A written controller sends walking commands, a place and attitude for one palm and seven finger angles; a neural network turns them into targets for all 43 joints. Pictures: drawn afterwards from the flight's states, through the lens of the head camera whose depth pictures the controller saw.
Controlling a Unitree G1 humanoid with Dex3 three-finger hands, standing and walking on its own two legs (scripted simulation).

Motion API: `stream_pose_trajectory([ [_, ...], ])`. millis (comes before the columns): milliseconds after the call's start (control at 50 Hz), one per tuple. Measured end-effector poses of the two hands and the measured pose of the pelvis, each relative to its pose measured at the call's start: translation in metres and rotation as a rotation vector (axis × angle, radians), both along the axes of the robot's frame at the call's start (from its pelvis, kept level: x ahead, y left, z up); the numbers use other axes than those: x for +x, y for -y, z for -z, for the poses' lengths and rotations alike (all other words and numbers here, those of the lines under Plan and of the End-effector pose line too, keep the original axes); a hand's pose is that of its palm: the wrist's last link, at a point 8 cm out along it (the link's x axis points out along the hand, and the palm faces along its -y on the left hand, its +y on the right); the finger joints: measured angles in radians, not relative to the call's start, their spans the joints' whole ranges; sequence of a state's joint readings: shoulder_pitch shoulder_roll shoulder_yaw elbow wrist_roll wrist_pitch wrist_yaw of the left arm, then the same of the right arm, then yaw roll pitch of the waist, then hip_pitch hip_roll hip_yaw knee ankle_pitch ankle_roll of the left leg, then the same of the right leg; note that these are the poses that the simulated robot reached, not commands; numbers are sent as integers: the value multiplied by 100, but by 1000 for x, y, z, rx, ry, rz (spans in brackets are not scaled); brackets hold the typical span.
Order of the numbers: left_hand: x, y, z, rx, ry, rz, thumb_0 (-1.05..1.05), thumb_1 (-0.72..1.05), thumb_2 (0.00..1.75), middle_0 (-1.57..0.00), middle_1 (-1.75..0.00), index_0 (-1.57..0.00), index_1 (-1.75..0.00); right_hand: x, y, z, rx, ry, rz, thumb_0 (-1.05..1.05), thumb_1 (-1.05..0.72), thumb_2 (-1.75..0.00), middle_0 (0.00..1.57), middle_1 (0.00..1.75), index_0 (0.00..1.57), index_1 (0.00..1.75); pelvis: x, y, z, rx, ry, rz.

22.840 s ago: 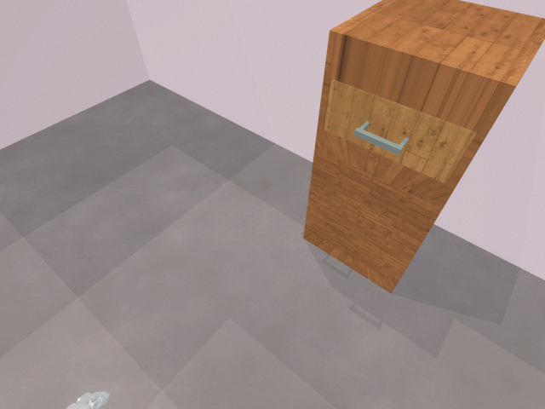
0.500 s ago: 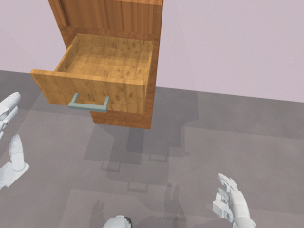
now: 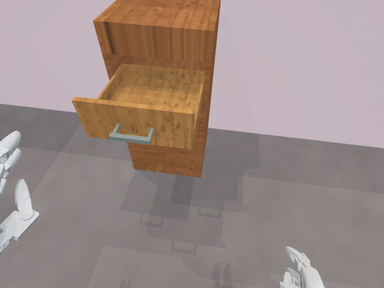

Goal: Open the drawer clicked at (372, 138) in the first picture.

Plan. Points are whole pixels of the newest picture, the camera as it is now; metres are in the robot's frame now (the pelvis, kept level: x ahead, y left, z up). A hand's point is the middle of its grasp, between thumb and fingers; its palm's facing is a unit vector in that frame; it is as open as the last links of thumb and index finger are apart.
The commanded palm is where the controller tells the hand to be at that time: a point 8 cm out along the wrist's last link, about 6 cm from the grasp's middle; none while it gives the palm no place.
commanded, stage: stop stepping back and stand still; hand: left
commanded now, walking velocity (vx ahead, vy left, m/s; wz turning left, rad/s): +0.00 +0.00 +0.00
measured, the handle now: (132, 133) +0.57 +0.22 -0.07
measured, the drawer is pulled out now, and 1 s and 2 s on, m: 0.30 0.30 0.30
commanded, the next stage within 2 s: let the arm hang, fingers relaxed in 0.02 s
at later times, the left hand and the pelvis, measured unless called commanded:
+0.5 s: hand out of the picture +0.00 +0.19 -0.17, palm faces +0.05 -0.98 -0.18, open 6.9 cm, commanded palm none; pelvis -0.01 +0.01 +0.01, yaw +0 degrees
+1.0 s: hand out of the picture -0.02 +0.17 -0.17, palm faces +0.03 -0.98 -0.18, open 7.3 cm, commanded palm none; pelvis -0.01 +0.01 +0.01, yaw -1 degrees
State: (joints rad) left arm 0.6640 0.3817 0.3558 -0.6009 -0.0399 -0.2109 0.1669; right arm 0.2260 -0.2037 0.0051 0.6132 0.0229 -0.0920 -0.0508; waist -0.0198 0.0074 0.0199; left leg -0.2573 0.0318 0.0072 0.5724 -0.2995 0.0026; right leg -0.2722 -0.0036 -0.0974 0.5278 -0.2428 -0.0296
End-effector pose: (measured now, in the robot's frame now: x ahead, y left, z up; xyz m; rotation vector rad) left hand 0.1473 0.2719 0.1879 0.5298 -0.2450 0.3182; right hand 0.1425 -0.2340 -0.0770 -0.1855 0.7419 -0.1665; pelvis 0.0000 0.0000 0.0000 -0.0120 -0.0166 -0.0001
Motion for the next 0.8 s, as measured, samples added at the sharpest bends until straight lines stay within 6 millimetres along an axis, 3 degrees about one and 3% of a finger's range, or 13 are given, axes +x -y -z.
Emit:
stream_pose_trajectory([
  [140, 8, -10, 19, -43, -56, -17, 1, 89, 90, -21, -31, -21, -31, 14, -17, -6, 12, 17, -51, 1, -90, -90, 20, 30, 20, 30, 1, -7, -4, 7, -6, -2],
  [180, 21, -19, 63, -74, -222, -27, 0, 90, 90, -21, -31, -20, -31, 17, -18, 6, 26, -15, -92, 1, -90, -90, 20, 30, 20, 30, -2, -10, -1, 13, -22, -12],
  [240, 23, -25, 161, -228, -598, -105, 0, 90, 90, -20, -30, -20, -30, 10, -17, 26, 38, -103, -96, 0, -90, -90, 20, 30, 20, 30, -5, -14, 3, 15, -23, -16],
  [280, 5, -16, 223, -325, -848, -139, 0, 91, 90, -20, -30, -19, -30, -3, -16, 34, 40, -159, -75, 0, -90, -90, 20, 30, 20, 30, -6, -14, 4, 18, -12, -13],
  [320, -24, 3, 271, -406, -1069, -148, 1, 91, 90, -20, -30, -19, -30, -21, -14, 38, 34, -220, -46, 0, -90, -90, 20, 30, 20, 30, -7, -14, 4, 21, 3, -7],
  [380, -77, 36, 316, -510, -1329, -138, 1, 91, 90, -20, -30, -19, -30, -57, -12, 41, 18, -334, -1, 0, -90, -90, 20, 30, 20, 30, -9, -13, 1, 16, 20, 2],
  [460, -130, 33, 331, -572, -1457, -245, -2, 100, 90, -21, -30, -20, -30, -110, -11, 45, 2, -519, 33, 0, -90, -90, 20, 30, 20, 30, -11, -10, -4, 4, 20, -3],
  [600, -201, 22, 325, -564, -1649, -351, -1, 97, 90, -21, -30, -20, -30, -181, -21, 51, 40, -731, 97, 0, -90, -90, 20, 30, 20, 30, -11, -13, -8, -1, 18, -1],
  [700, -221, 21, 319, -552, -1705, -384, 0, 94, 90, -20, -30, -20, -30, -206, -36, 56, 86, -782, 120, 0, -90, -90, 20, 30, 19, 30, -12, -15, -9, 4, 23, 7],
  [800, -214, 28, 319, -551, -1686, -369, 0, 92, 90, -20, -30, -20, -30, -211, -51, 62, 132, -777, 124, 0, -90, -90, 20, 30, 20, 30, -13, -16, -9, 9, 28, 14],
])
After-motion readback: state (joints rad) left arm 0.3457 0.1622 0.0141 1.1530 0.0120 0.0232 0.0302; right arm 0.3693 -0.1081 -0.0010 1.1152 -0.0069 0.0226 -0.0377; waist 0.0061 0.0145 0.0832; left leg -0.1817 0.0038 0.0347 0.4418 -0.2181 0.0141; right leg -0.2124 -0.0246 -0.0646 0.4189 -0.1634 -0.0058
